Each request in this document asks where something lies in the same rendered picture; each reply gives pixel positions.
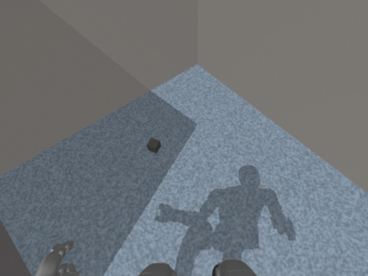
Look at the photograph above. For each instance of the cube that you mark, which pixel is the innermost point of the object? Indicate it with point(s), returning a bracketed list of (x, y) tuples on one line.
[(154, 145)]

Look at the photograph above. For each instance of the left robot hand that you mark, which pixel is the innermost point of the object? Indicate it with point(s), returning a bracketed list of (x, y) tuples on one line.
[(51, 263)]

